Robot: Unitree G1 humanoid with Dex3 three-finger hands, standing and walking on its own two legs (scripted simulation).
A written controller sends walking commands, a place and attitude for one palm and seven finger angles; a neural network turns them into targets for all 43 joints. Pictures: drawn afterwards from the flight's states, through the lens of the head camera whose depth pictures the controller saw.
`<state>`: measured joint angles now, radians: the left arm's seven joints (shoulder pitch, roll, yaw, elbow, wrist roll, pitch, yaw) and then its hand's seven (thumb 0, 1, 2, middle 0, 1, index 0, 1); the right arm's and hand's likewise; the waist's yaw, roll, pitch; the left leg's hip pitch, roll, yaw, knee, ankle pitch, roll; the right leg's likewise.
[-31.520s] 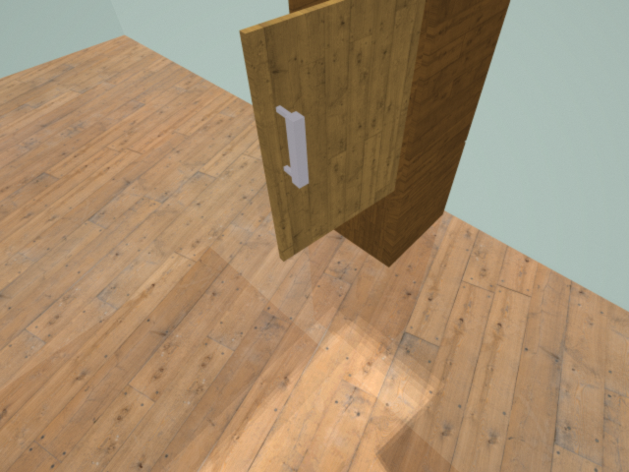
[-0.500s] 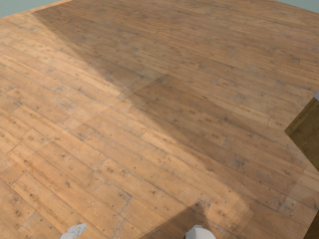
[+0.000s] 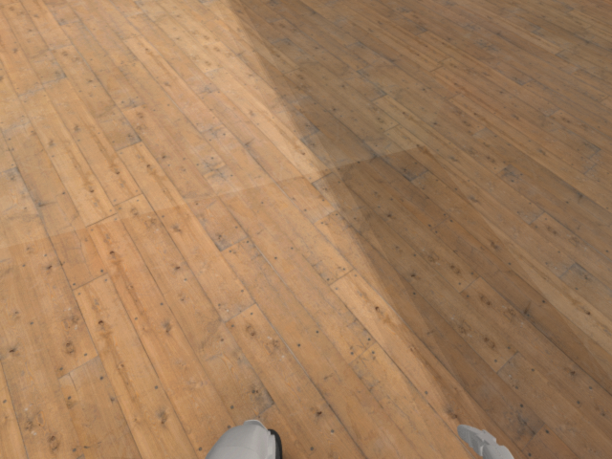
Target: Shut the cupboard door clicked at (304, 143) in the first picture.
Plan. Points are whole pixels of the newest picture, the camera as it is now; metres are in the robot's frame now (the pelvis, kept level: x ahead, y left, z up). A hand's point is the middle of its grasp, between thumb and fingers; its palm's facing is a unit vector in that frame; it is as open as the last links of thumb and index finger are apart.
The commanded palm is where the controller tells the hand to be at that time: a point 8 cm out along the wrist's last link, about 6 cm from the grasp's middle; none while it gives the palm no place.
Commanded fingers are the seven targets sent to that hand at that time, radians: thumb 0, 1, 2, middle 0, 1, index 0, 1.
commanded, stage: turn to face it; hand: left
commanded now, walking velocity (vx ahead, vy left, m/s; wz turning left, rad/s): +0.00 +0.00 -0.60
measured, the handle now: out of the picture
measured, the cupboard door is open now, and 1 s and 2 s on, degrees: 64 64 64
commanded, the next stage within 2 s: none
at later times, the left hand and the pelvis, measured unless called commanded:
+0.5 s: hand (190, 432) +0.16 +0.18 -0.15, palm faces -0.14 -0.96 -0.22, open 7.4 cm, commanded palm none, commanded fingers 0.00 0.90 0.90 -0.20 -0.30 -0.20 -0.30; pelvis +0.07 +0.00 +0.01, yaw -12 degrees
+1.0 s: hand (207, 346) +0.28 +0.18 -0.15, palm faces -0.42 -0.88 -0.21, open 7.4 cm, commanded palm none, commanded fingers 0.00 0.90 0.90 -0.20 -0.30 -0.20 -0.30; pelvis +0.10 +0.03 +0.02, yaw -29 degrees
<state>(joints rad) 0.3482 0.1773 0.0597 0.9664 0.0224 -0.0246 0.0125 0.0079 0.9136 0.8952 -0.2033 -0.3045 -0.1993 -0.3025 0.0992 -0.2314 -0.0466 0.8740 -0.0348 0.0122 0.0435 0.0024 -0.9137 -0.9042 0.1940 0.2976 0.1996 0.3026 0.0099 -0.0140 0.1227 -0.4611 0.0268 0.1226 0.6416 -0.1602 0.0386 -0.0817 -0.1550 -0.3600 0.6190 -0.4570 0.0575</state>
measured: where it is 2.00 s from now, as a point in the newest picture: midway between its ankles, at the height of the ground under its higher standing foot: outside the picture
